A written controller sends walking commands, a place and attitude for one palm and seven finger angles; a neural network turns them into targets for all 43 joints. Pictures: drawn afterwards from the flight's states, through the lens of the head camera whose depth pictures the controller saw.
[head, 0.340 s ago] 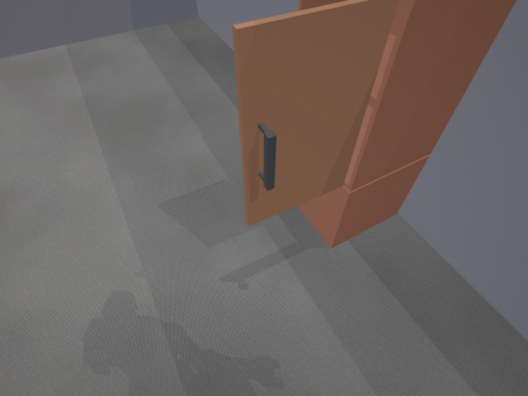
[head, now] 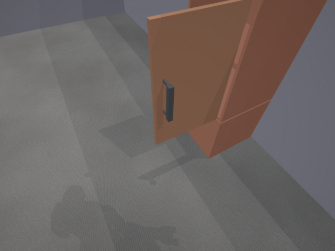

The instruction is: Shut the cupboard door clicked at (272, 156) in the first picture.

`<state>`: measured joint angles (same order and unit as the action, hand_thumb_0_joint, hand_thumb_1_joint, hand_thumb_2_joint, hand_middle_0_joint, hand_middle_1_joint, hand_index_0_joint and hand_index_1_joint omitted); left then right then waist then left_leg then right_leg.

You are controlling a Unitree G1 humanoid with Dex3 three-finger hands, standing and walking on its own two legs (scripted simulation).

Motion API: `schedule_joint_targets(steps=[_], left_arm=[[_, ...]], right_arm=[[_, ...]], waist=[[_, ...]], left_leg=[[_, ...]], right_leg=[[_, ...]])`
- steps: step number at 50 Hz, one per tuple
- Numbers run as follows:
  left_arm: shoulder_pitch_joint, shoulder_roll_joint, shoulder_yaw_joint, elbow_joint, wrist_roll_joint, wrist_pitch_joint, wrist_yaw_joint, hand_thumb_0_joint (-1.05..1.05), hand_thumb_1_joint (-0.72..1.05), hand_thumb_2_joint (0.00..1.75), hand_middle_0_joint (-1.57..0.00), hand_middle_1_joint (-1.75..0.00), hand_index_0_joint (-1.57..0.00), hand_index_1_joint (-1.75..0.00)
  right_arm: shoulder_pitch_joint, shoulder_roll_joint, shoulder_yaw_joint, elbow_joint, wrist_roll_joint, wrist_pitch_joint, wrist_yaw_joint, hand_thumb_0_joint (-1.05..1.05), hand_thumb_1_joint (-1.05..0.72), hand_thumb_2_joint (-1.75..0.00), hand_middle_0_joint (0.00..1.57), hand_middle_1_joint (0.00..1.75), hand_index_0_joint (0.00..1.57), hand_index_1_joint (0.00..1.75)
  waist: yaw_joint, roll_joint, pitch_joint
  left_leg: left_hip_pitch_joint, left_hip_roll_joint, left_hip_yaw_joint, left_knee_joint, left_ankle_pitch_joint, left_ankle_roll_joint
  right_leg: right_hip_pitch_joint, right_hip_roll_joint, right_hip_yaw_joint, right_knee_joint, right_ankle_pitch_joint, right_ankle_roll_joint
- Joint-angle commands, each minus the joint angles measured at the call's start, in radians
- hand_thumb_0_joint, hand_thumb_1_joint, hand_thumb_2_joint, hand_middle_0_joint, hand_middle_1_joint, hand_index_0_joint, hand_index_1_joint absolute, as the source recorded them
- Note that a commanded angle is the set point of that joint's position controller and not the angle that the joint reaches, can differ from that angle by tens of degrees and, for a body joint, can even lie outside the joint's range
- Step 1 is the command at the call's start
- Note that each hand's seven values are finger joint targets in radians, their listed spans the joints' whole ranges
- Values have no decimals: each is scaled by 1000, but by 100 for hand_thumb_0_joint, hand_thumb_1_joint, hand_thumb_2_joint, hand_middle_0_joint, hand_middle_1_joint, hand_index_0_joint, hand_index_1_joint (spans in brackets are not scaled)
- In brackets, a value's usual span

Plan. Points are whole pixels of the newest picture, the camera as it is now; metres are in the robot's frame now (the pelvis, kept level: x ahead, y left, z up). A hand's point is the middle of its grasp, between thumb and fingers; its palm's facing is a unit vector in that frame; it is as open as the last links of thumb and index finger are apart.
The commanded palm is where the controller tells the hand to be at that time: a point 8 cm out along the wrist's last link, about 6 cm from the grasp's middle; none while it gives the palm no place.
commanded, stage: look at it before walking up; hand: left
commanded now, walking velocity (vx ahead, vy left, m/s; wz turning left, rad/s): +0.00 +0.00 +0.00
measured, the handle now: (167, 101) +0.62 +0.03 -0.06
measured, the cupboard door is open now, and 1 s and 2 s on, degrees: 88 88 88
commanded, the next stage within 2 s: walk to a spot facing it in 0.50 s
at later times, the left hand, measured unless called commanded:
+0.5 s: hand out of the picture +0.07 +0.24 -0.16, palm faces -0.03 -0.94 -0.33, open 7.3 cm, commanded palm none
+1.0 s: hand out of the picture +0.06 +0.18 -0.19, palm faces -0.13 -0.95 -0.29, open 7.3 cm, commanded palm none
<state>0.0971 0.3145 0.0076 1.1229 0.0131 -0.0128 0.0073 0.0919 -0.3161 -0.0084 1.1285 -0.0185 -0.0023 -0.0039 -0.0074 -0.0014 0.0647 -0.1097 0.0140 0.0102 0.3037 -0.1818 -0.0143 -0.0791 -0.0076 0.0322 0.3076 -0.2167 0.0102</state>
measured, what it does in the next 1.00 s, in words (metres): stands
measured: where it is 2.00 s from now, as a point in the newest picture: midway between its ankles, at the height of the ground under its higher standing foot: outside the picture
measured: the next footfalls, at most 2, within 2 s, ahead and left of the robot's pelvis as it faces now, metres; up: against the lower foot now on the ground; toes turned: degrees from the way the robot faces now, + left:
left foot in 1.36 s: +0.07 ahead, +0.11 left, +0.00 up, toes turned -27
right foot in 1.62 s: -0.05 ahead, -0.17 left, +0.00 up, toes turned -35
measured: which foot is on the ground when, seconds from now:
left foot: down 0.00-0.96, up 0.98-1.00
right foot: down 0.00-1.00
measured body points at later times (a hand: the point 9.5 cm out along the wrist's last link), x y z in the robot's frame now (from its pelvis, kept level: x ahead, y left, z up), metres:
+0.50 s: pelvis +0.00 +0.00 +0.00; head +0.03 +0.00 +0.45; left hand +0.08 +0.29 -0.14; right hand +0.07 -0.29 -0.14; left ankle -0.01 +0.13 -0.75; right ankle -0.03 -0.13 -0.75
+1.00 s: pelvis -0.02 -0.03 -0.03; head +0.03 -0.05 +0.42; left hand +0.07 +0.23 -0.16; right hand +0.01 -0.29 -0.19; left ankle -0.02 +0.13 -0.74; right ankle -0.04 -0.11 -0.75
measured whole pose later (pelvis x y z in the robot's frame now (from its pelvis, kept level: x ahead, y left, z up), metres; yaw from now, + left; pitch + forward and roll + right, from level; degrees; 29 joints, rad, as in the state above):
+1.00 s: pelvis -0.02 -0.03 -0.03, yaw -10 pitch +0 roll +2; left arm 0.20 0.24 0.06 0.96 0.03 0.05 -0.01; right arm 0.14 -0.23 -0.05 1.00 -0.02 0.05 -0.02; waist 0.03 0.00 0.13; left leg -0.30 0.08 0.12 0.75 -0.44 -0.04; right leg -0.31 0.01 0.02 0.67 -0.34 -0.04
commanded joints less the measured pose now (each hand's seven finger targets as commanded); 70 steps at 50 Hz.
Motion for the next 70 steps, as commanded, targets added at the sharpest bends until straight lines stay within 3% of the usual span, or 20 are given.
schedule_joint_targets(steps=[1,31,37,40,42,44,46,47,48,49,50,52,55,62,65,66,67,68,69,70], left_arm=[[-18,202,38,-54,-4,-22,11,0,90,90,-20,-30,-20,-30],[-21,215,41,-58,-4,-21,9,0,90,90,-20,-30,-20,-30],[39,121,48,-97,-3,33,9,0,90,90,-20,-30,-20,-30],[48,105,61,-150,3,52,-1,0,90,90,-20,-30,-20,-30],[65,75,67,-177,3,66,-9,0,90,90,-20,-30,-20,-30],[75,53,75,-205,2,72,-13,0,90,90,-20,-30,-20,-30],[179,40,84,-194,6,63,-21,0,90,90,-20,-30,-20,-30],[250,76,99,-179,12,55,-19,0,90,90,-20,-30,-20,-30],[262,195,121,-186,26,41,-3,0,90,90,-20,-30,-20,-30],[267,209,121,-196,9,41,3,0,90,90,-20,-30,-20,-30],[208,172,122,-213,12,44,10,0,90,90,-20,-30,-20,-30],[152,101,110,-237,11,34,20,0,90,90,-20,-30,-20,-30],[196,96,113,-228,9,27,25,0,90,90,-20,-30,-20,-30],[190,106,127,-231,15,41,16,0,90,90,-20,-30,-20,-30],[124,98,122,-247,7,49,13,0,90,90,-20,-30,-20,-30],[109,67,115,-262,-2,50,8,0,90,90,-20,-30,-20,-30],[113,11,103,-288,-12,52,-6,0,90,90,-20,-30,-20,-30],[86,24,102,-318,-3,47,-14,0,90,90,-20,-30,-20,-30],[81,44,112,-338,9,41,-25,0,90,90,-20,-30,-20,-30],[43,50,119,-311,21,51,-28,0,90,90,-20,-30,-20,-30]], right_arm=[[-21,-194,-38,-51,1,-20,-15,0,-90,-90,20,30,20,30],[-21,-207,-40,-54,1,-23,-16,0,-90,-90,20,30,20,30],[69,-115,-48,-82,-2,11,-32,0,-90,-90,20,30,20,30],[76,-140,-71,-132,-6,21,-38,0,-90,-90,20,30,20,30],[69,-151,-83,-156,-11,18,-39,0,-90,-90,20,30,20,30],[42,-142,-86,-185,-17,13,-39,0,-90,-90,20,30,20,30],[-9,-135,-87,-207,-16,14,-40,0,-90,-90,20,30,20,30],[-40,-115,-89,-225,-6,22,-40,0,-90,-90,20,30,20,30],[-19,-31,-80,-260,9,28,-34,0,-90,-90,20,30,20,30],[-16,-54,-81,-261,12,39,-30,0,-90,-90,20,30,20,30],[-39,-36,-83,-258,9,38,-31,0,-90,-90,20,30,20,30],[-24,-25,-79,-251,5,32,-35,0,-90,-90,20,30,20,30],[-24,17,-69,-250,12,28,-35,0,-90,-90,20,30,20,30],[-25,23,-70,-275,22,19,-41,0,-90,-90,20,30,20,30],[79,14,-71,-248,24,8,-50,0,-90,-90,20,30,20,30],[114,-28,-78,-240,19,0,-56,0,-90,-90,20,30,20,30],[120,-128,-96,-253,0,-7,-60,0,-90,-90,20,30,20,30],[124,-163,-101,-281,-5,-2,-61,0,-90,-90,20,30,20,30],[94,-171,-97,-305,-16,-4,-55,0,-90,-90,20,30,20,30],[86,-129,-86,-291,-23,-10,-50,0,-90,-90,20,30,20,30]], waist=[[-2,4,-94],[-2,6,-103],[-10,18,-91],[-9,87,-56],[2,190,-47],[19,207,-38],[76,128,-69],[112,-9,-54],[97,-399,-47],[110,-301,-43],[71,-201,-6],[34,-180,-39],[46,-99,-148],[49,-161,-118],[-9,-114,-135],[-27,-33,-139],[-27,254,-114],[-23,286,-88],[-13,162,-78],[0,187,-49]], left_leg=[[67,103,-66,-14,221,25],[85,108,-62,-9,240,25],[82,141,7,92,231,18],[47,214,-38,73,160,65],[3,331,-103,21,209,150],[-55,387,-96,40,261,189],[-114,315,17,193,280,117],[-210,213,78,365,101,48],[-392,15,168,612,-354,-36],[-397,10,18,791,-460,-26],[-444,23,-43,871,-391,-20],[-460,44,-69,886,-296,-34],[-394,20,-37,726,-286,-47],[-296,-15,-35,470,-267,-33],[-58,-20,-28,171,-107,-22],[101,67,-102,58,-80,7],[179,323,-371,-44,-62,107],[56,504,-469,-74,23,210],[-76,517,-465,-65,-2,268],[-71,407,-367,-30,179,224]], right_leg=[[-19,-109,61,-36,248,-36],[-22,-108,70,-30,272,-39],[-142,-73,93,123,318,-29],[-241,-18,72,265,181,-23],[-289,19,8,498,-177,-11],[-283,-25,13,583,-331,-19],[-136,-22,-30,385,-172,-21],[-65,-54,57,178,92,-37],[-30,-299,437,-19,299,-114],[-101,-355,532,-63,242,-220],[-125,-296,521,-31,185,-245],[-91,-241,439,29,325,-234],[27,-197,384,85,521,-216],[-17,-161,453,74,430,-202],[-160,-105,438,133,345,-128],[-318,-34,378,192,194,-77],[-518,106,208,377,-155,-15],[-505,73,52,609,-392,29],[-474,23,49,756,-375,41],[-495,30,38,824,-330,47]])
